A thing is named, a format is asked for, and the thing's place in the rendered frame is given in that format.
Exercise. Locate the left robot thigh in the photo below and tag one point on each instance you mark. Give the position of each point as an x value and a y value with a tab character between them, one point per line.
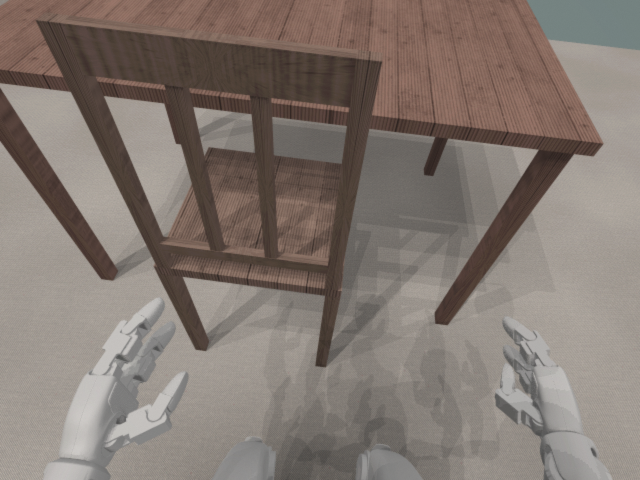
248	460

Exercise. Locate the robot right shin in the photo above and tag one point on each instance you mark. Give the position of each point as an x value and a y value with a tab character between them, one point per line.
381	446

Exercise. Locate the left robot hand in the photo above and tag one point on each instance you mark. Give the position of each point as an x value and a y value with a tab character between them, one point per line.
109	390

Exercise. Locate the right robot forearm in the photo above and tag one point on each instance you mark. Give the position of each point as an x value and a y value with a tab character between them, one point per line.
571	456

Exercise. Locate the left robot forearm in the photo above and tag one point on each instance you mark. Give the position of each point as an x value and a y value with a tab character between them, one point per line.
73	469

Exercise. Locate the chair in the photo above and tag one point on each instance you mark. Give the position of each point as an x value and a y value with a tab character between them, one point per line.
252	219

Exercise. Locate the right robot hand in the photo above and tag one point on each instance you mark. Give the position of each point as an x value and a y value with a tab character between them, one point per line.
548	384

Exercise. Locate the table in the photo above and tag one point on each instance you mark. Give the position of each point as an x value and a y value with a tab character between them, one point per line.
472	70

